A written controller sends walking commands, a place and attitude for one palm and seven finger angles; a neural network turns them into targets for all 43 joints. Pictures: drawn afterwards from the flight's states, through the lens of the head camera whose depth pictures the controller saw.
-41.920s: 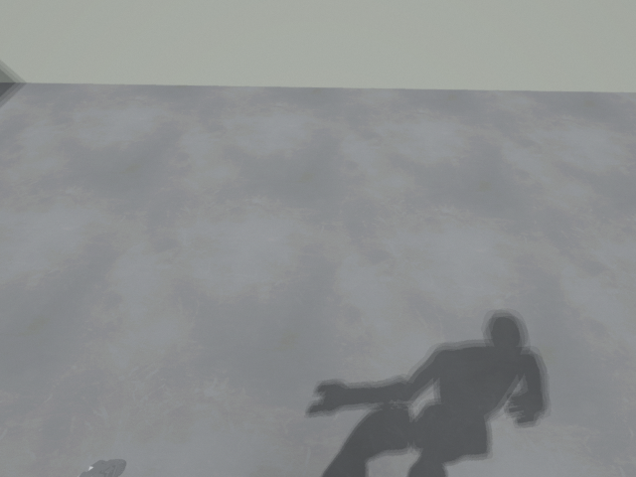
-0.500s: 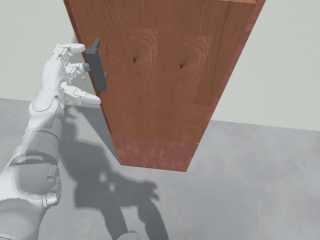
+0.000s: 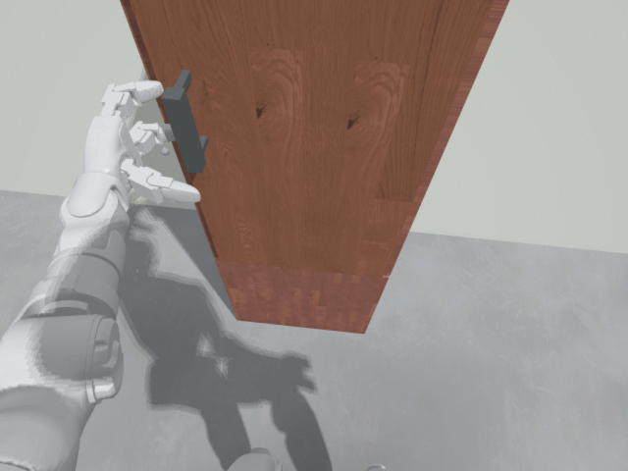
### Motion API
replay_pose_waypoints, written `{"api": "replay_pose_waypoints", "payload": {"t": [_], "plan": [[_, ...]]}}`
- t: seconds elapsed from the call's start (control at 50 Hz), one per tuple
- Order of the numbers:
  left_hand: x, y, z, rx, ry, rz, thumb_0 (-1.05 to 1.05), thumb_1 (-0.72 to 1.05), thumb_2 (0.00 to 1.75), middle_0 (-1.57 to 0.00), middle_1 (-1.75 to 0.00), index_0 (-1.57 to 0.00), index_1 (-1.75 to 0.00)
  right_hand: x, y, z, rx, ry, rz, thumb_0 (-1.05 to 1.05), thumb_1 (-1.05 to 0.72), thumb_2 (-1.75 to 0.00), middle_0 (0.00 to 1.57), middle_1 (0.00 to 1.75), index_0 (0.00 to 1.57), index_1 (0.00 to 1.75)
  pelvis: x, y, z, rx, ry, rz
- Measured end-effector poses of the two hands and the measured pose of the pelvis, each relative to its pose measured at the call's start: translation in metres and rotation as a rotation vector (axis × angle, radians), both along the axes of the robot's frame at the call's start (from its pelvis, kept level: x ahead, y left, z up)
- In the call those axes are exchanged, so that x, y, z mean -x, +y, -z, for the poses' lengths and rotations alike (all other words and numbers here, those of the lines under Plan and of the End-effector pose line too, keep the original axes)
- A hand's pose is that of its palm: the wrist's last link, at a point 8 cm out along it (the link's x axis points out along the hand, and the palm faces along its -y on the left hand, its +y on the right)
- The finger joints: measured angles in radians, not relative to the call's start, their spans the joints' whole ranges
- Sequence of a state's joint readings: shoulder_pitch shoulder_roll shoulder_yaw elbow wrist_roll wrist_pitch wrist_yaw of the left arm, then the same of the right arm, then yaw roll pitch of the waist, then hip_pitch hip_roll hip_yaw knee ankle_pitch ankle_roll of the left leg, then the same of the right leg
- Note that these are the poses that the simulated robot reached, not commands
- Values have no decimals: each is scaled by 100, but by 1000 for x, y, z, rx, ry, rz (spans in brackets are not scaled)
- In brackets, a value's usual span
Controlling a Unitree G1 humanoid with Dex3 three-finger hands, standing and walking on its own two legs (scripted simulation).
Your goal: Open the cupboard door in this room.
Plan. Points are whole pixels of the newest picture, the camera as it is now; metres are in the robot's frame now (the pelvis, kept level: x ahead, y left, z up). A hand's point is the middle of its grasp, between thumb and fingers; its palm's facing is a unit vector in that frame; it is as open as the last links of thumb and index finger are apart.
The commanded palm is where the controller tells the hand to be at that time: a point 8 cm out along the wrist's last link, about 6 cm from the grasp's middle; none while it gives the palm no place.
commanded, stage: move the hooked fingers beside the handle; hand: left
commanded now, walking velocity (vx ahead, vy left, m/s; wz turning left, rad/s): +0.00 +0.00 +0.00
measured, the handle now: (190, 123) +0.53 +0.18 +0.12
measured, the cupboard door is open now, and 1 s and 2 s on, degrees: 0 0 0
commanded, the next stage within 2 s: none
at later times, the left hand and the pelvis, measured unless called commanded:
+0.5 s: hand (157, 149) +0.47 +0.21 +0.12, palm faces -0.02 -1.00 +0.00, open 15.0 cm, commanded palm +0.46 +0.23 +0.12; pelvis +0.01 +0.00 +0.00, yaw -2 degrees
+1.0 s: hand (150, 145) +0.48 +0.22 +0.12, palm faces -0.06 -1.00 +0.00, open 14.5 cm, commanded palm +0.46 +0.26 +0.12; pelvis +0.02 +0.00 +0.00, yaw -3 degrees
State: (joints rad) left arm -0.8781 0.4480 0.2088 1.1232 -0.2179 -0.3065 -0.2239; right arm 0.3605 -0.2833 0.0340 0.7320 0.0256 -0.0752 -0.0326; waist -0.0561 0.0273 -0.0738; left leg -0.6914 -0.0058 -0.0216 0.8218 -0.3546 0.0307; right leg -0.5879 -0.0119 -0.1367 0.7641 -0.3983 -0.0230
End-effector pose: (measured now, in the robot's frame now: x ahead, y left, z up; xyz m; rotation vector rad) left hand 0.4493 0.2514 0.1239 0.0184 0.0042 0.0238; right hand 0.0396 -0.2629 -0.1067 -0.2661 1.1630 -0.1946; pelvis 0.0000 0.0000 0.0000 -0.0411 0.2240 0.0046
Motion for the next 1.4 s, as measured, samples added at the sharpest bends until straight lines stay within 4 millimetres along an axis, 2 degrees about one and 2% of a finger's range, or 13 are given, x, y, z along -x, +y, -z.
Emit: {"api": "replay_pose_waypoints", "payload": {"t": [0.28,0.9,1.26,1.4], "plan": [[-2,5,0,9,4,31,-1,-50,30,-30,-120,-2,-114,8,-9,-4,16,8,46,1,-90,-90,20,30,20,30,-3,-4,-2,-2,2,20],[-13,20,0,20,8,76,-1,-50,30,-30,-120,-18,-118,-5,-2,-11,29,-1,95,1,-90,-90,20,30,20,30,-15,3,-5,-1,9,49],[-16,26,3,25,29,99,-1,-50,30,-30,-120,-28,-120,9,-2,-14,43,17,131,1,-90,-90,20,30,20,30,-13,5,-5,1,9,66],[-13,35,-3,16,3,95,-1,-50,30,-30,-120,-29,-120,17,-3,-15,47,26,147,1,-90,-90,20,30,20,30,-13,5,-5,1,10,74]]}}
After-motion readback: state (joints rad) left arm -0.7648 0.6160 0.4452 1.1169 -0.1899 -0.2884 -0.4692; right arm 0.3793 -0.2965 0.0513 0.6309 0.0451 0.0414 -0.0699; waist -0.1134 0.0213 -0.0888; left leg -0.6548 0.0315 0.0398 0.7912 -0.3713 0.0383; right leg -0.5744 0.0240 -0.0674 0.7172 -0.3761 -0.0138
